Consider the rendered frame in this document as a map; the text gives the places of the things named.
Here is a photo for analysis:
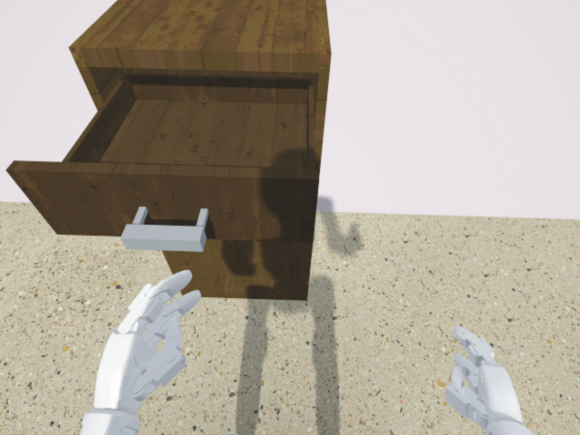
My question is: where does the drawer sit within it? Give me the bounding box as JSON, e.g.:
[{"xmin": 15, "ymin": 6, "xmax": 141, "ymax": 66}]
[{"xmin": 6, "ymin": 73, "xmax": 319, "ymax": 243}]

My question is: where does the handle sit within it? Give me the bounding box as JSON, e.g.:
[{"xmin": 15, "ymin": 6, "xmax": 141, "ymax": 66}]
[{"xmin": 121, "ymin": 207, "xmax": 208, "ymax": 252}]

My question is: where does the cabinet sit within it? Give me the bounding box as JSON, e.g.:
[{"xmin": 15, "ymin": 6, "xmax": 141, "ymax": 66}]
[{"xmin": 69, "ymin": 0, "xmax": 332, "ymax": 301}]

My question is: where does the robot right hand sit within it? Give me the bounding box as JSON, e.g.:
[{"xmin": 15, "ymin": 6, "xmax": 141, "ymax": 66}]
[{"xmin": 446, "ymin": 325, "xmax": 524, "ymax": 431}]

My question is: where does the robot left forearm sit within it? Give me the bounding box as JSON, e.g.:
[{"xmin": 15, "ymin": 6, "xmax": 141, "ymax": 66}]
[{"xmin": 80, "ymin": 409, "xmax": 140, "ymax": 435}]

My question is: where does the robot left hand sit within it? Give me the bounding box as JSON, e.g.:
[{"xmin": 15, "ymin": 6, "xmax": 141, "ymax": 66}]
[{"xmin": 93, "ymin": 270, "xmax": 201, "ymax": 415}]

